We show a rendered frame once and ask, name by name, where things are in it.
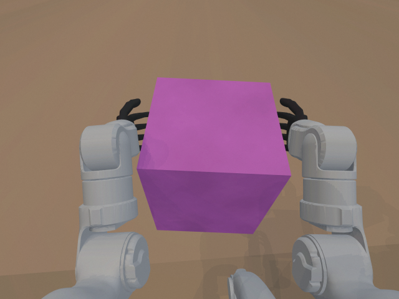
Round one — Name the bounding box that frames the right robot thigh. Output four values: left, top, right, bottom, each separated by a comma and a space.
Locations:
228, 272, 276, 299

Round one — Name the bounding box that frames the left robot upper arm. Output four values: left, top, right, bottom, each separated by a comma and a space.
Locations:
42, 232, 150, 299

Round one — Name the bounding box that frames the right robot upper arm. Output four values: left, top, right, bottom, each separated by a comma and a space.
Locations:
292, 234, 399, 299

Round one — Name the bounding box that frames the robot right hand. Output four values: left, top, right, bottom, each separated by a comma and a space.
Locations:
277, 98, 308, 151

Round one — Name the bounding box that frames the robot left forearm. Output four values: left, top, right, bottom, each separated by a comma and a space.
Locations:
75, 120, 140, 281

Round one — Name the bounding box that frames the robot left hand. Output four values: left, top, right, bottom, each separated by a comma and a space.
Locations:
117, 98, 149, 151

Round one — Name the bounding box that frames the robot right forearm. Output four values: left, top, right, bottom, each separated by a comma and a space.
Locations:
288, 120, 373, 277

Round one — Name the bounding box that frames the carton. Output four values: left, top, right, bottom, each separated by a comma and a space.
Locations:
137, 77, 291, 234

